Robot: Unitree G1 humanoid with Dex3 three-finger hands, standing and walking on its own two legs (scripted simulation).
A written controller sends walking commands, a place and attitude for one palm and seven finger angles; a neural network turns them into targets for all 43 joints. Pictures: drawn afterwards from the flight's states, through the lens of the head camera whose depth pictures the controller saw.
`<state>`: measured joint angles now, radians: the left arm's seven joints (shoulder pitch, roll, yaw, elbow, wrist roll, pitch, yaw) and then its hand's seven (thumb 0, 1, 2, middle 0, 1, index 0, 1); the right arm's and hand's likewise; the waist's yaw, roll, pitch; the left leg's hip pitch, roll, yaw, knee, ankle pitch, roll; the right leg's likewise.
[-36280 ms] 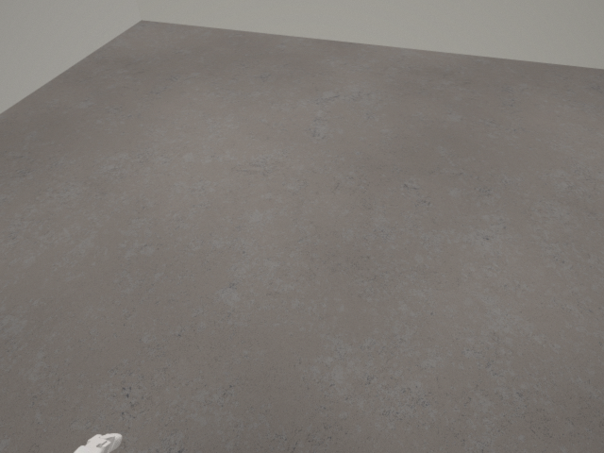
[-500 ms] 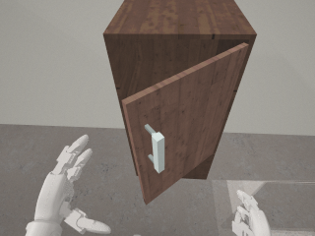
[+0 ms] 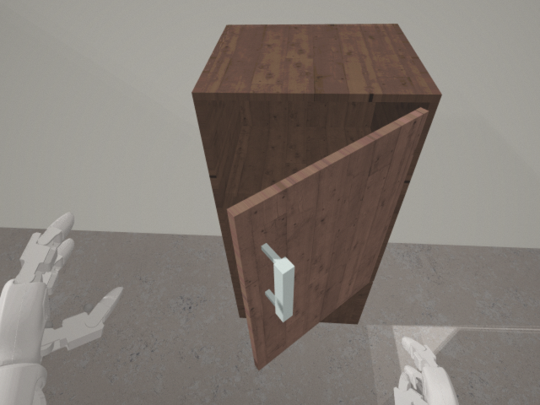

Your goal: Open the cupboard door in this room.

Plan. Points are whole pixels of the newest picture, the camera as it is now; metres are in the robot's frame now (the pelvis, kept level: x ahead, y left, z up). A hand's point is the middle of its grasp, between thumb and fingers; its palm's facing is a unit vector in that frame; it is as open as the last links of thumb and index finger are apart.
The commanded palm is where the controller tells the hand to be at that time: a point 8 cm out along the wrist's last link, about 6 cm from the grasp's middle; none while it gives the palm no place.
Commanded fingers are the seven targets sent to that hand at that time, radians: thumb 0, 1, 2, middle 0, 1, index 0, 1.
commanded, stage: draw the hand back to the body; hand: left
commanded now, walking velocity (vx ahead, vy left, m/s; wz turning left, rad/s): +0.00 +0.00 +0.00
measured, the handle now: (276, 283) +0.32 +0.03 +0.00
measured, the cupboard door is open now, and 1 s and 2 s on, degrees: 41 41 41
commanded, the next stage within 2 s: step back with the hand held close in 0.52 s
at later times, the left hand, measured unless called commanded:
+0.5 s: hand (71, 295) +0.19 +0.25 +0.16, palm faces +0.43 -0.80 -0.42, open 7.5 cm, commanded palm +0.14 +0.29 +0.17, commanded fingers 0.00 0.90 0.90 -0.20 -0.30 -0.20 -0.30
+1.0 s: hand (68, 302) +0.18 +0.24 +0.16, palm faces +0.32 -0.78 -0.53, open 7.4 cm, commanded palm +0.12 +0.29 +0.18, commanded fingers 0.00 0.90 0.90 -0.20 -0.30 -0.20 -0.30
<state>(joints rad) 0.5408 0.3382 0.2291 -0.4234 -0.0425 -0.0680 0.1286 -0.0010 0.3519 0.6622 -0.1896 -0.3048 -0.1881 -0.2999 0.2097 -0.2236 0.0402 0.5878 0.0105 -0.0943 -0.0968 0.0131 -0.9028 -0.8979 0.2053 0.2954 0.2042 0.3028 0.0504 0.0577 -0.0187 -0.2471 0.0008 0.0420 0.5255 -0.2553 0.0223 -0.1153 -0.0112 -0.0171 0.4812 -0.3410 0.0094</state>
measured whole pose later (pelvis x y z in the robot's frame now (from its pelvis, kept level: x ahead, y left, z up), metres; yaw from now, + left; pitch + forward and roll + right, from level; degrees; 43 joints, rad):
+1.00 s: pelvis -0.03 -0.01 +0.01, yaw -2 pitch +0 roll -1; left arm 0.56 0.43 0.38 -0.46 -0.06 -0.12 0.12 0.01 0.89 0.89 -0.21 -0.31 -0.21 -0.30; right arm 0.16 -0.25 -0.02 0.56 0.02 0.02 -0.09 0.01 -0.90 -0.90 0.20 0.30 0.20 0.30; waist 0.00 0.06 0.04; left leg -0.27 0.03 0.06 0.44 -0.17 0.01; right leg -0.16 0.02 0.00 0.41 -0.25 0.00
